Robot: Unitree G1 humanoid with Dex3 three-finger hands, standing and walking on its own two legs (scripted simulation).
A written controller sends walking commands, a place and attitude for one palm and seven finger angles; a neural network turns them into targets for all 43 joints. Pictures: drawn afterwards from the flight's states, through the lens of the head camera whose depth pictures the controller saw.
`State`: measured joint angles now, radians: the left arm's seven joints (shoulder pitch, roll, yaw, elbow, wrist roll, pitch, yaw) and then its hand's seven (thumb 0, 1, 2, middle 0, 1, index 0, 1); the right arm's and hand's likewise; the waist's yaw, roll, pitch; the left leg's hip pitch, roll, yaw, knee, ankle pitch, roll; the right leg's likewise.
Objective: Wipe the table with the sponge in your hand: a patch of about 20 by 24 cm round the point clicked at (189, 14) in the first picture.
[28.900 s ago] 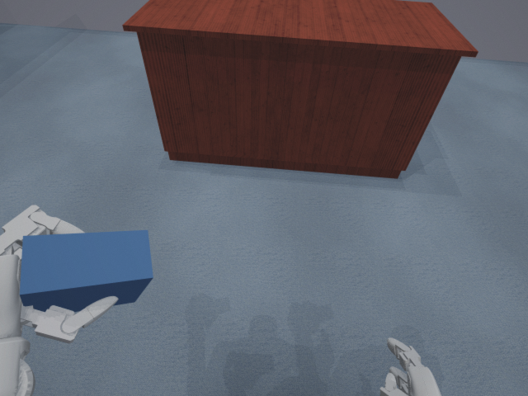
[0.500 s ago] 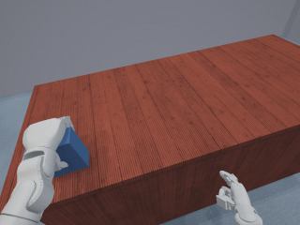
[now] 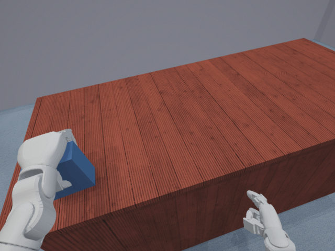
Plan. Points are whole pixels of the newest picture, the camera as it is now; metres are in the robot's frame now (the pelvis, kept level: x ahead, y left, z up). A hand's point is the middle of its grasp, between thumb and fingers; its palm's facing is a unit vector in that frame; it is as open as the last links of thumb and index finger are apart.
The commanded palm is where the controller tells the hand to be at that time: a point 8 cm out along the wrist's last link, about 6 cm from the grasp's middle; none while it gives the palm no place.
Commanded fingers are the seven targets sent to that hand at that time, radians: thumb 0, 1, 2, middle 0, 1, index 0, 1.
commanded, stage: move the sponge above the wiping area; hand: left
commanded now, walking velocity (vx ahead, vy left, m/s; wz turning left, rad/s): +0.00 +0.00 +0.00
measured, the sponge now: (65, 176) +0.24 +0.30 +0.07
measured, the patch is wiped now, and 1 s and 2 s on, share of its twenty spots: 0.00 0.00 0.00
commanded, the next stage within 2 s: lower the sponge onto the table in 0.26 s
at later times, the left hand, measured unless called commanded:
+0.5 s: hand (55, 166) +0.23 +0.30 +0.12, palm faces +0.07 -0.09 -0.99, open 10.0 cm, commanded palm +0.20 +0.29 +0.19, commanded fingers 0.00 0.10 1.30 -1.20 -1.60 -1.20 -1.60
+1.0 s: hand (63, 170) +0.23 +0.29 +0.10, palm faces +0.03 -0.09 -1.00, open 10.0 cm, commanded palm +0.20 +0.28 +0.18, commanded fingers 0.00 0.10 1.30 -1.20 -1.60 -1.20 -1.60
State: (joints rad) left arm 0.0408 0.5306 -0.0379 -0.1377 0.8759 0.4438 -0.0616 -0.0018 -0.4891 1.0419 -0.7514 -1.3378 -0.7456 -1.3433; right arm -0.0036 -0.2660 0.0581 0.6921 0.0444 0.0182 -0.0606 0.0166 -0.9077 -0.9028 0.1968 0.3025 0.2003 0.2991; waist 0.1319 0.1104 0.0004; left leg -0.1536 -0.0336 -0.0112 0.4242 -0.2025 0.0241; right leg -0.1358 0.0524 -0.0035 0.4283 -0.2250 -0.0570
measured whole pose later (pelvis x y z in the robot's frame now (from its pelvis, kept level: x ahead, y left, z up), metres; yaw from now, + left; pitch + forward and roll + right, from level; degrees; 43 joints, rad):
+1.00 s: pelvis -0.01 +0.00 +0.00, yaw +0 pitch -4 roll +0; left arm 0.04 0.50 -0.08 -0.12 0.90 0.44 -0.06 0.00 -0.49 1.04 -0.75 -1.34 -0.75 -1.34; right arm 0.00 -0.26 0.06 0.70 0.04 0.02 -0.06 0.02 -0.91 -0.90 0.20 0.30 0.20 0.30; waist 0.14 0.11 0.00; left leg -0.15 -0.04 -0.01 0.42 -0.19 0.03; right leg -0.14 0.05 0.00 0.43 -0.21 -0.06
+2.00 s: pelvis +0.00 +0.00 +0.00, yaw +0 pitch -2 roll +0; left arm 0.04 0.48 -0.06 0.02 0.93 0.38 0.02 -0.01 -0.49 1.04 -0.75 -1.34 -0.74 -1.35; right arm 0.03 -0.26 0.04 0.71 0.05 0.03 -0.07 0.02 -0.91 -0.90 0.20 0.30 0.20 0.30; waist 0.12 0.10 -0.03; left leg -0.20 -0.04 -0.02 0.45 -0.21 0.03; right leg -0.17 0.05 -0.01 0.43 -0.23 -0.05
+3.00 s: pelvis +0.00 +0.01 -0.01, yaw +0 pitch +5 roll -1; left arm -0.42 0.60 0.03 0.67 0.97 0.16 0.04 0.00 -0.50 1.05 -0.75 -1.34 -0.75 -1.35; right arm 0.18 -0.30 0.00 0.73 0.09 0.06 -0.08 0.01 -0.91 -0.90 0.20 0.30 0.20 0.30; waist 0.04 0.08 -0.07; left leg -0.39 -0.03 -0.03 0.53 -0.23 0.04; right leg -0.34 0.06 -0.01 0.48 -0.23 -0.05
